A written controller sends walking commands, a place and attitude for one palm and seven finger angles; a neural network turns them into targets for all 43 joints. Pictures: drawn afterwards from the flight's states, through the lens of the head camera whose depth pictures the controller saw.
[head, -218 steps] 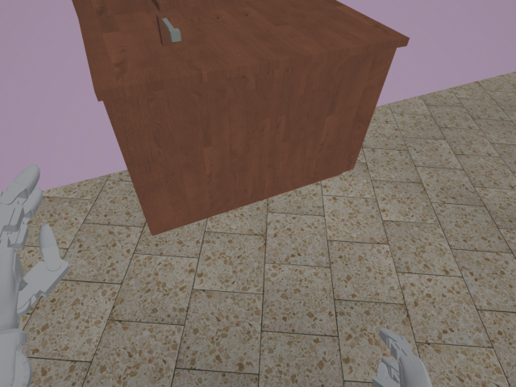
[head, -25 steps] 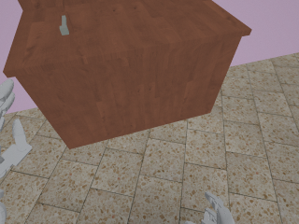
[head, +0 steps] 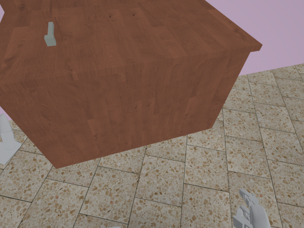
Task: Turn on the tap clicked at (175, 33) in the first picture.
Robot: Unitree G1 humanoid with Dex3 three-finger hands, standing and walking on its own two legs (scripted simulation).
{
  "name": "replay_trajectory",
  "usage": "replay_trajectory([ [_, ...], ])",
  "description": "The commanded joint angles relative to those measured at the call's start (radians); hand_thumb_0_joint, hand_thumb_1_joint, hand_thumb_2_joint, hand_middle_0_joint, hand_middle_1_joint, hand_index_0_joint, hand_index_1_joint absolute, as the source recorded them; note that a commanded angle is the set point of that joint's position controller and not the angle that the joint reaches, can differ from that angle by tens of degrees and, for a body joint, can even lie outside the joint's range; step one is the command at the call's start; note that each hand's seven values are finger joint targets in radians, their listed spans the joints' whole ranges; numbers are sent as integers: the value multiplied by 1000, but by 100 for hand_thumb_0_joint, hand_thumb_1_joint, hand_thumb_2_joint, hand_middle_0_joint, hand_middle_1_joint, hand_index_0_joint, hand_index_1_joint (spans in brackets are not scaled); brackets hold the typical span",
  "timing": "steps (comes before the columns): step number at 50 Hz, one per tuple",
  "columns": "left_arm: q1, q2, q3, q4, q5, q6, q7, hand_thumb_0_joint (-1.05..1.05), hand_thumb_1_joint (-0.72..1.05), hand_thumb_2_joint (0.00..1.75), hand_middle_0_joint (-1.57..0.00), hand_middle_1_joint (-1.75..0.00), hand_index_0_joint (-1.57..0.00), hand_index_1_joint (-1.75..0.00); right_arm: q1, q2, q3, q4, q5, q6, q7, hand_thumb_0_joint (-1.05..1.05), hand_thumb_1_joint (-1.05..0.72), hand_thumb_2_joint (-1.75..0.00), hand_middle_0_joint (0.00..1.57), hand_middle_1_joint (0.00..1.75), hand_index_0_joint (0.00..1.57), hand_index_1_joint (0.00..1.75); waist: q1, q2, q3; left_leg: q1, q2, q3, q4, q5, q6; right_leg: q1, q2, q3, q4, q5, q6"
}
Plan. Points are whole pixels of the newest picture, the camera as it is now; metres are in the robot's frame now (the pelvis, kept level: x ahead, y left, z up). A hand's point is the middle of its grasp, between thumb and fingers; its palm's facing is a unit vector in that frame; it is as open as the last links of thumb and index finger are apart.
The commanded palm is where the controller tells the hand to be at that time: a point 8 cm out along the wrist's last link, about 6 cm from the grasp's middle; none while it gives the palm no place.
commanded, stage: take the last steps up to it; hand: left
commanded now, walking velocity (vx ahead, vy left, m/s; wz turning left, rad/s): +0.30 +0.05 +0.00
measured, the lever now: (50, 40) +0.65 +0.40 +0.13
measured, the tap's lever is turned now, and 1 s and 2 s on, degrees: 0 0 0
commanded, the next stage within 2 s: come to a stop and stand still in 0.90 s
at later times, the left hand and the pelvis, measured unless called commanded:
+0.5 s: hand (65, 108) +0.31 +0.21 +0.18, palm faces +0.44 -0.78 -0.45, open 7.4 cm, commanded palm +0.25 +0.25 +0.19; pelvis +0.10 -0.04 +0.02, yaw +2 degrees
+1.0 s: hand (69, 72) +0.39 +0.22 +0.21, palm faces +0.40 -0.81 -0.42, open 7.5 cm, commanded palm +0.34 +0.27 +0.19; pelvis +0.19 -0.01 +0.01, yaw +1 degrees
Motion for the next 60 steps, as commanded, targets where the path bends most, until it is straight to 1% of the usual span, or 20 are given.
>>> replay_trajectory([
  [1, -124, 144, 63, -47, 10, -34, -10, 0, 90, 90, -20, -30, -20, -30, -66, -80, 8, -123, 0, -57, 8, 0, -90, -90, 20, 30, 20, 30, -27, 256, -102, 208, 380, -558, -325, 3, 240, -378, 0, 82, 430, -84, 5],
  [5, -123, 90, 5, -216, 13, -38, -20, 0, 90, 90, -20, -30, -20, -30, -62, -75, 10, -109, 12, -90, 23, 0, -90, -90, 20, 30, 20, 30, -2, 291, -122, 150, 247, -266, -303, 13, 172, -279, -3, 22, 244, 72, 14],
  [10, -46, 115, 51, -206, 8, -27, -8, 0, 90, 90, -20, -30, -20, -30, -58, -63, 28, -105, -2, -117, 24, 0, -90, -90, 20, 30, 20, 30, -4, 302, -149, 114, 227, -193, -301, 26, 133, -102, 46, -65, -52, 110, 23],
  [14, -40, 108, 72, -55, 5, -2, -3, 0, 90, 90, -20, -30, -20, -30, -57, -56, 28, -91, 3, -89, 6, 0, -90, -90, 20, 30, 20, 30, -1, 167, -172, 46, 177, -134, -110, -149, 69, 106, 71, -78, -326, 169, 8],
  [15, -56, 117, 74, -24, 12, 2, -3, 0, 90, 90, -20, -30, -20, -30, -48, -43, 26, -86, 5, -78, 5, 0, -90, -90, 20, 30, 20, 30, -3, 20, -178, -44, 117, -82, 76, -206, 44, 174, -19, 71, -412, 139, -37],
  [16, -74, 144, 81, 0, 14, 11, -4, 0, 90, 90, -20, -30, -20, -30, -54, -22, 31, -97, 7, -67, 8, 0, -90, -90, 20, 30, 20, 30, -3, -250, -167, -256, -8, -20, 344, -323, -1, 262, -229, 453, -514, 140, -139],
  [17, -75, 134, 76, 36, 1, 23, -5, 0, 90, 90, -20, -30, -20, -30, -91, -37, 34, -102, 5, -70, 11, 0, -90, -90, 20, 30, 20, 30, 14, -275, -130, -389, -31, -116, 548, -363, -18, 280, -351, 615, -563, 214, -206],
  [19, -122, 120, 59, 39, -3, 7, -21, 0, 90, 90, -20, -30, -20, -30, -70, -56, 23, -69, 7, -74, 22, 0, -90, -90, 20, 30, 20, 30, -11, -174, -92, -406, 25, -203, 666, -227, -36, 226, -308, 504, -555, 238, -194],
  [21, -78, 106, 45, 13, 8, -13, -21, 0, 90, 90, -20, -30, -20, -30, -90, -50, 38, -59, 3, -53, 20, 0, -90, -90, 20, 30, 20, 30, -6, -72, -114, -401, 37, -176, 648, -164, -52, 256, -244, 279, -484, 548, -168],
  [24, -96, 119, 37, -82, 17, -41, -11, 0, 90, 90, -20, -30, -20, -30, -103, -55, 33, -76, -2, -49, 19, 0, -90, -90, 20, 30, 20, 30, -9, -34, -139, -328, 34, -125, 457, -125, -45, 265, -212, 131, -446, 801, -148],
  [31, 20, 150, 112, -186, -1, -42, 13, 0, 90, 90, -20, -30, -20, -30, -72, -44, 9, -146, -1, -58, 18, 0, -90, -90, 20, 30, 20, 30, 30, -80, -185, -117, -24, 4, 40, -46, -20, 308, -187, 108, -395, 858, -146],
  [34, -5, 131, 96, -175, -5, -36, 17, 0, 90, 90, -20, -30, -20, -30, -34, -64, -6, -144, 4, -50, 7, 0, -90, -90, 20, 30, 20, 30, -11, -9, -228, 141, -49, 27, -148, 115, -12, 217, -132, 47, -224, 761, -89],
  [35, -25, 130, 88, -177, -6, -42, 15, 0, 90, 90, -20, -30, -20, -30, -26, -79, -16, -148, 8, -47, 1, 0, -90, -90, 20, 30, 20, 30, -27, 94, -251, 298, 3, -46, -172, 174, 18, 99, -93, 29, -77, 658, -55],
  [37, -30, 114, 61, -132, -7, -47, 6, 0, 90, 90, -20, -30, -20, -30, -35, -96, -15, -162, 15, -47, 10, 0, -90, -90, 20, 30, 20, 30, -12, 364, -249, 444, 344, -529, -214, 442, 205, -252, 74, 17, 309, -157, -7],
  [38, -52, 136, 73, -75, 3, -43, 5, 0, 90, 90, -20, -30, -20, -30, -36, -90, 0, -158, 9, -52, 18, 0, -90, -90, 20, 30, 20, 30, -22, 241, -185, 348, 355, -571, -259, 378, 225, -303, 86, 69, 420, -144, -14],
  [44, -34, 115, 46, -220, -2, -35, -29, 0, 90, 90, -20, -30, -20, -30, -57, -75, 12, -119, 12, -77, 32, 0, -90, -90, 20, 30, 20, 30, 6, 267, -157, 118, 209, -227, -283, 156, 159, -219, 19, 20, 243, 95, 18],
  [53, -88, 94, 42, -62, -2, 11, -9, 0, 90, 90, -20, -30, -20, -30, -56, -62, 43, -102, 11, -91, 5, 0, -90, -90, 20, 30, 20, 30, 3, 171, -164, 59, 178, -163, -157, -36, 69, 80, 74, -49, -329, 204, 30],
  [54, -107, 89, 29, -42, 5, 13, -9, 0, 90, 90, -20, -30, -20, -30, -48, -57, 42, -97, 11, -86, 6, 0, -90, -90, 20, 30, 20, 30, -6, 99, -160, 45, 131, -134, -75, -76, 38, 110, 32, 18, -418, 277, 12],
  [56, -148, 121, 24, -29, 7, 27, -6, 0, 90, 90, -20, -30, -20, -30, -50, -36, 54, -109, 6, -81, 12, 0, -90, -90, 20, 30, 20, 30, -24, -145, -144, -74, -24, -85, 159, -233, -33, 116, -225, 374, -487, 611, -104],
  [60, -124, 124, 35, -60, 6, 27, -1, 0, 90, 90, -20, -30, -20, -30, -90, -41, 53, -101, 9, -73, 17, 0, -90, -90, 20, 30, 20, 30, -6, -116, -162, -136, -17, -184, 410, -264, -56, 165, -266, 281, -417, 863, -156],
])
